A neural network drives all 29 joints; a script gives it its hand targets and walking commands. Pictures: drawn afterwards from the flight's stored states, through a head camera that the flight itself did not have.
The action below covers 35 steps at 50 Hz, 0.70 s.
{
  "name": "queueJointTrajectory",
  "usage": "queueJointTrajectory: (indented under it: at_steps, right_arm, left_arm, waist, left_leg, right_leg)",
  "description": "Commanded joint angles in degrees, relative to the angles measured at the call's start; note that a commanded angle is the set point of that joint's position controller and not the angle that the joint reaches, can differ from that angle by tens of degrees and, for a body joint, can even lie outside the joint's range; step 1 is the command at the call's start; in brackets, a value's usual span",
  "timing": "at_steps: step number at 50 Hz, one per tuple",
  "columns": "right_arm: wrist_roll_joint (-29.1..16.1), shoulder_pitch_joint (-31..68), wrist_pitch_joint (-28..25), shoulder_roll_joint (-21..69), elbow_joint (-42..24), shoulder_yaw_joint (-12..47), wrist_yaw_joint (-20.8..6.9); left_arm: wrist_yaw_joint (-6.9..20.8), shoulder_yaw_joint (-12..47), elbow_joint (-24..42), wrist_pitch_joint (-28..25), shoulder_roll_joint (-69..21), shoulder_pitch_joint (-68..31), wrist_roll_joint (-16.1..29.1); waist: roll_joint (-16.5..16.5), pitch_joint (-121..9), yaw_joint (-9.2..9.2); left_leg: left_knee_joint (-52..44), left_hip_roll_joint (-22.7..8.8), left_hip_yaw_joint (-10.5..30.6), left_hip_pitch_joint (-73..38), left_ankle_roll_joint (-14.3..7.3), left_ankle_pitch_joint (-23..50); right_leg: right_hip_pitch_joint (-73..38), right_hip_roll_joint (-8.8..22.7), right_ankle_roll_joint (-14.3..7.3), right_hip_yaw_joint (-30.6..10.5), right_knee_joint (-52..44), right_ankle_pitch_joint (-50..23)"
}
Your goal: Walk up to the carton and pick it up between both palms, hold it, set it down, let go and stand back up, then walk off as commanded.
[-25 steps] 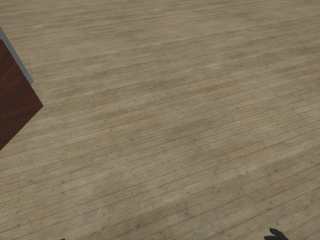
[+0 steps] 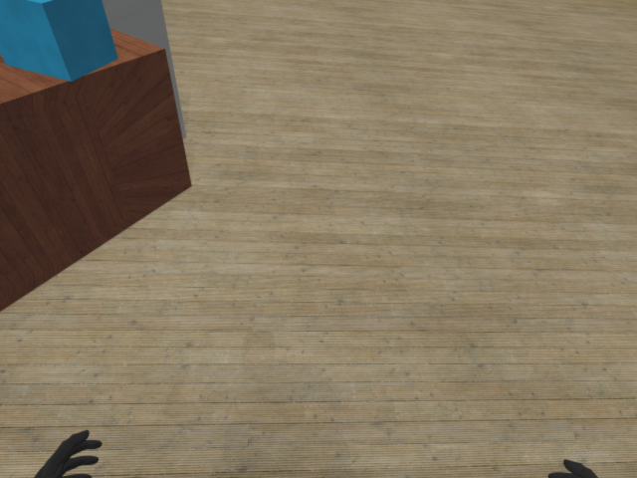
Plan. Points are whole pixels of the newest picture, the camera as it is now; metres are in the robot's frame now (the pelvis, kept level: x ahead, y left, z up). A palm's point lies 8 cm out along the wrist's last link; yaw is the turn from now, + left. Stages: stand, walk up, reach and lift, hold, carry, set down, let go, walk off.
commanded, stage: walk up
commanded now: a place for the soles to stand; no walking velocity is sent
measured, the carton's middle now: (51, 26) +1.42 +0.76 +0.01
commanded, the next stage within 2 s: none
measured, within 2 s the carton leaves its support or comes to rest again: neither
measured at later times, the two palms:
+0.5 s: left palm out of the picture +0.09 +0.32 -0.04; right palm (438, 264) +0.48 -0.25 -0.05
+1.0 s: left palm (36, 339) +0.36 +0.41 -0.07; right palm (389, 210) +0.65 -0.20 -0.08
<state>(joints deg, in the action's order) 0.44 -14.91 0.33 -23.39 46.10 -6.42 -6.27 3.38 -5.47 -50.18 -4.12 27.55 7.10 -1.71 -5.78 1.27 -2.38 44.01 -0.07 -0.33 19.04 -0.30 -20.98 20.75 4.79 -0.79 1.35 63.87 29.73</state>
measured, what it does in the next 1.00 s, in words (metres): walks ahead, turning left: right foot, then left foot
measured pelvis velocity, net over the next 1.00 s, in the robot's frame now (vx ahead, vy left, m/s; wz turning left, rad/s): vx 0.42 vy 0.06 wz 0.63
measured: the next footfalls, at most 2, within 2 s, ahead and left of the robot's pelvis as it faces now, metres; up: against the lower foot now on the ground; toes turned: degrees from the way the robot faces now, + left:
right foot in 0.18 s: +0.24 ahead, -0.10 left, +0.00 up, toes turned +7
left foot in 0.64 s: +0.36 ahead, +0.20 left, +0.00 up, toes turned +33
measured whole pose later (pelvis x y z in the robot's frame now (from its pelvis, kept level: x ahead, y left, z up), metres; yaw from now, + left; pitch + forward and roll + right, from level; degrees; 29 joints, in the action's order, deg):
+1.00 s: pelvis +0.42 +0.06 -0.01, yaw +36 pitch -4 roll +2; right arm 1.0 -18.3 -5.1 -25.5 46.0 -5.0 -1.2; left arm 4.1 -4.5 -41.8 -3.7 27.8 10.8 -1.3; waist -4.3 4.7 -3.4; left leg 45.6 1.0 2.2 16.0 0.7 -25.5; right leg 28.5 7.8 -1.5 -1.3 45.5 17.9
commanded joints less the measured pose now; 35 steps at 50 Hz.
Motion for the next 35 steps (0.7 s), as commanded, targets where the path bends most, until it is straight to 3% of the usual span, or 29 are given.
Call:
queueJointTrajectory:
  at_steps: [1, 3, 5, 6, 7, 8, 9, 10, 11, 12, 13, 14, 15, 16, 17, 19, 21, 22, 24, 26, 27, 28, 30, 31, 32, 33, 34, 35]
  right_arm:
    - [0.9, 3.4, -2.1, -17.7, -6.4, -3.4, 1.0]
    - [1.0, 4.5, -2.6, -17.0, -7.4, -3.1, 1.3]
    - [1.2, 4.1, -3.1, -16.5, -7.7, -3.1, 1.5]
    - [1.1, 6.2, -3.4, -16.4, -7.9, -3.1, 1.5]
    - [1.2, 7.3, -3.3, -15.4, -9.2, -2.8, 1.6]
    - [1.2, 10.7, -3.5, -12.3, -9.8, -1.8, 1.8]
    - [0.8, 9.2, -3.6, -6.2, -9.9, 0.1, 2.3]
    - [1.4, 4.2, -3.0, -6.3, -8.9, -0.1, 2.8]
    - [1.4, -1.3, -2.5, -12.7, -6.1, -1.4, 2.9]
    - [0.9, -3.4, -2.3, -15.6, -4.1, -2.3, 2.5]
    - [0.4, -1.9, -2.7, -15.8, -3.0, -2.2, 2.2]
    - [0.1, -1.3, -2.8, -15.1, -2.0, -2.3, 2.1]
    - [-0.3, -0.4, -2.9, -14.4, -1.9, -2.1, 1.5]
    - [-0.8, -0.4, -2.9, -13.7, -1.2, -1.6, 1.2]
    - [-1.0, 1.1, -2.6, -13.0, -1.4, -1.4, 0.8]
    - [-1.1, 5.3, -2.6, -10.6, -3.3, -0.3, 0.4]
    - [-0.8, 9.3, -2.8, -9.9, -4.9, 0.4, -0.2]
    - [-0.6, 11.4, -2.9, -10.2, -4.9, 0.5, -0.4]
    - [-0.2, 13.8, -2.7, -10.8, -5.9, 0.4, -0.5]
    - [-0.1, 15.6, -2.8, -10.6, -6.4, 0.7, -0.7]
    - [0.2, 15.3, -2.8, -10.0, -6.2, 0.5, -0.7]
    - [0.2, 14.9, -2.8, -10.4, -5.9, 0.1, -0.6]
    - [1.1, 10.5, -3.3, -11.6, -4.9, -0.7, 0.0]
    - [1.6, 3.6, -3.5, -12.9, -3.2, -1.7, 0.6]
    - [2.0, -4.9, -3.6, -15.0, -0.9, -2.8, 1.8]
    - [2.2, -9.5, -3.7, -18.6, -0.9, -4.3, 3.1]
    - [0.8, -9.8, -3.7, -22.6, -2.2, -5.1, 3.9]
    - [-1.0, -8.5, -3.7, -20.7, -2.9, -4.4, 4.8]
  left_arm:
    - [-0.4, -2.3, 6.0, -1.4, 11.3, -2.0, 0.1]
    - [-0.1, -2.8, 5.8, -1.5, 10.9, -0.4, 0.1]
    - [0.1, -3.0, 6.7, -2.0, 10.0, -0.5, 0.4]
    - [0.2, -3.5, 5.1, -2.2, 9.5, 2.7, 0.6]
    - [0.0, -3.8, 4.5, -2.7, 9.9, 7.0, 0.3]
    - [-0.6, -4.9, 2.1, -3.0, 11.8, 16.0, 0.1]
    - [-1.5, -6.0, 1.8, -3.3, 15.4, 21.8, -0.8]
    - [-2.0, -6.0, 4.4, -3.3, 16.8, 16.5, -0.6]
    - [-2.1, -5.8, 7.5, -3.4, 17.1, 5.9, -0.2]
    - [-1.8, -5.2, 8.4, -3.7, 16.5, 2.5, 0.0]
    - [-1.8, -4.3, 8.6, -4.0, 14.7, 2.0, -0.1]
    - [-1.9, -3.6, 8.2, -4.2, 12.5, 2.7, 0.0]
    - [-1.8, -3.3, 7.9, -4.2, 11.4, 3.9, 0.2]
    - [-1.7, -2.9, 6.8, -4.2, 10.4, 4.9, 0.5]
    - [-1.8, -2.9, 6.8, -4.1, 10.5, 6.7, 0.5]
    - [-1.7, -2.6, 6.1, -4.1, 9.7, 10.1, 0.5]
    - [-1.6, -3.3, 7.2, -3.8, 11.2, 11.6, 0.6]
    - [-1.7, -3.4, 7.4, -3.5, 11.5, 11.9, 0.8]
    - [-1.6, -3.6, 8.2, -3.3, 13.1, 11.6, 0.8]
    - [-1.5, -3.5, 9.0, -2.7, 13.6, 13.6, 0.7]
    - [-1.2, -3.6, 8.3, -2.5, 13.8, 12.6, 0.8]
    - [-1.3, -3.4, 8.7, -2.2, 14.0, 13.0, 0.9]
    - [-1.3, -2.8, 9.4, -1.3, 14.4, 12.5, 1.4]
    - [-1.3, -2.5, 10.1, -0.9, 12.7, 12.4, 1.5]
    - [-1.3, -1.7, 10.7, -0.5, 9.9, 14.6, 1.9]
    - [-1.2, 0.0, 11.8, -0.3, 6.4, 16.1, 2.0]
    - [-1.0, 0.3, 13.0, -0.5, 8.8, 16.1, 2.4]
    - [-1.5, -0.3, 12.6, -0.5, 13.2, 12.0, 2.0]
  waist:
    - [16.7, 3.5, 1.77]
    - [17.6, 5.2, 3.04]
    - [15.6, 4.7, 3.18]
    - [14.4, 4.1, 5.99]
    - [11.8, 2.3, 7.73]
    - [5.8, -1.0, 13.65]
    - [-12.8, -2.4, 16.37]
    - [-11.5, 0.0, 11.67]
    - [-6.0, 1.0, 5.79]
    - [-3.9, 2.5, 4.47]
    - [-0.7, 5.0, 3.73]
    - [1.0, 4.5, 3.96]
    - [-1.9, 5.6, 4.15]
    - [-1.1, 5.5, 4.13]
    - [-3.4, 4.5, 4.81]
    - [-5.3, 5.1, 6.35]
    - [-5.1, 5.0, 7.32]
    - [-3.3, 4.7, 7.69]
    - [-1.5, 5.5, 7.49]
    - [0.6, 4.9, 8.29]
    - [-0.1, 4.1, 7.32]
    - [0.2, 3.9, 6.92]
    - [2.3, -0.4, 3.86]
    - [8.1, -4.3, 0.22]
    - [15.8, -11.0, -3.43]
    - [23.0, -15.6, -6.03]
    - [27.1, -17.4, -6.04]
    - [17.7, -14.4, -6.27]
  left_leg:
    - [-29.5, -12.6, 28.7, -0.3, -14.3, -14.0]
    - [-30.6, -13.5, 29.2, 3.4, -14.7, -15.2]
    - [-29.4, -12.5, 28.5, 5.7, -14.1, -13.1]
    - [-27.6, -11.9, 27.9, 10.3, -12.8, -13.5]
    - [-22.1, -8.6, 24.1, 14.6, -10.9, -13.4]
    - [-12.8, -4.9, 19.5, 25.2, -7.6, -14.2]
    - [8.8, 6.3, 10.5, 28.7, -5.2, -12.3]
    - [23.0, 7.7, 8.8, 30.5, -2.2, -8.4]
    - [26.4, 3.0, 9.2, 26.7, -1.5, -6.2]
    - [27.5, -0.5, 8.3, 22.7, -1.4, -4.6]
    - [27.6, -1.4, 8.7, 22.5, -1.4, -1.0]
    - [24.5, -3.2, 8.2, 20.0, -0.1, 1.8]
    - [20.5, -5.0, 8.6, 18.7, 0.7, 4.4]
    - [18.3, -4.9, 7.7, 16.3, 0.8, 8.3]
    - [17.6, -4.7, 6.0, 16.0, 0.7, 9.9]
    - [11.7, -5.5, 2.8, 18.4, 1.5, 11.4]
    - [6.5, -6.1, 1.3, 19.1, 2.1, 9.2]
    - [3.7, -6.6, 0.3, 19.2, 2.0, 8.4]
    - [-0.2, -7.5, 0.3, 16.3, 1.4, 7.7]
    - [-4.9, -5.7, -4.4, 13.9, 0.4, 7.9]
    - [-7.1, -6.3, -4.5, 11.2, -0.7, 9.2]
    - [-8.1, -5.1, -5.7, 8.4, -1.2, 9.3]
    - [-11.1, -2.2, -6.9, -1.7, -2.5, 9.0]
    - [-12.5, -0.1, -5.9, -10.7, -3.4, 9.6]
    - [-12.4, 1.1, -4.0, -23.7, -5.4, 6.6]
    - [-16.3, -9.2, 16.4, -36.2, -10.5, -3.7]
    - [-22.3, -19.8, 43.1, -43.2, -17.2, -2.1]
    - [-22.2, -22.8, 47.7, -40.4, -21.4, 3.0]
  right_leg:
    - [6.5, -1.6, -0.1, -1.6, -12.7, 1.0]
    - [5.4, -1.2, -0.4, -2.2, -16.1, -4.8]
    - [1.8, -1.7, -1.1, -1.2, -19.7, -10.7]
    - [-5.6, -1.6, -1.3, -1.8, -21.1, -14.4]
    - [-14.6, -2.6, -2.1, -1.1, -27.2, -15.8]
    - [-29.6, -0.8, -2.4, -3.3, -29.3, -18.9]
    - [-30.3, 7.4, -1.7, -16.3, -44.0, 2.4]
    - [-24.4, 20.5, -2.2, -39.6, -56.8, 21.9]
    - [-17.5, 25.0, -4.6, -47.3, -63.4, 31.3]
    - [-13.8, 24.0, -6.3, -43.6, -63.0, 31.0]
    - [-11.7, 20.8, -5.9, -37.2, -61.5, 22.9]
    - [-11.1, 17.7, -4.2, -26.3, -58.0, 10.7]
    - [-10.8, 13.9, -2.7, -16.4, -56.5, 2.9]
    - [-9.9, 11.3, 0.1, -10.7, -55.5, -5.1]
    - [-12.5, 9.5, 0.3, -6.3, -53.6, -12.2]
    - [-16.3, 8.9, -1.6, -1.0, -51.8, -22.4]
    - [-18.9, 11.3, -5.5, -0.1, -51.1, -25.0]
    - [-19.4, 12.4, -6.4, 0.0, -51.0, -25.1]
    - [-16.6, 13.9, -7.6, 1.4, -50.9, -23.8]
    - [-17.1, 13.1, -6.9, 4.6, -50.3, -28.1]
    - [-16.2, 13.8, -7.4, 6.1, -49.9, -27.9]
    - [-15.1, 13.6, -7.4, 7.1, -48.4, -29.1]
    - [-11.7, 12.6, -7.8, 9.3, -39.8, -31.5]
    - [-10.4, 10.2, -7.1, 11.8, -28.4, -36.9]
    - [-3.3, 7.5, -4.9, 12.7, -12.9, -35.5]
    - [10.7, 2.6, -1.5, 11.6, -1.1, -22.3]
    - [23.7, -4.5, 0.0, 7.2, 7.4, -1.2]
    - [26.4, -0.3, 1.2, -1.8, 9.7, -1.0]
